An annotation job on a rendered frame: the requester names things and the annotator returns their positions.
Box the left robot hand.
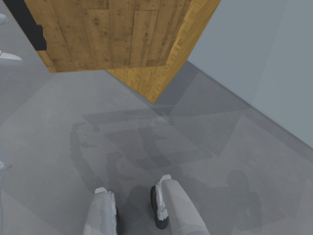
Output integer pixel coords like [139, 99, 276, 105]
[0, 14, 24, 67]

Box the cupboard door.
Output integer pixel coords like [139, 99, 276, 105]
[2, 0, 192, 73]

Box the robot left thigh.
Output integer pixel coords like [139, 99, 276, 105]
[82, 191, 116, 235]

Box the right robot shin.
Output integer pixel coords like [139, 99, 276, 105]
[156, 174, 171, 220]

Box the handle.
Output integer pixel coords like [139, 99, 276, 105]
[3, 0, 47, 51]

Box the robot left upper arm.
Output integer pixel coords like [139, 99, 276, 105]
[0, 141, 14, 235]

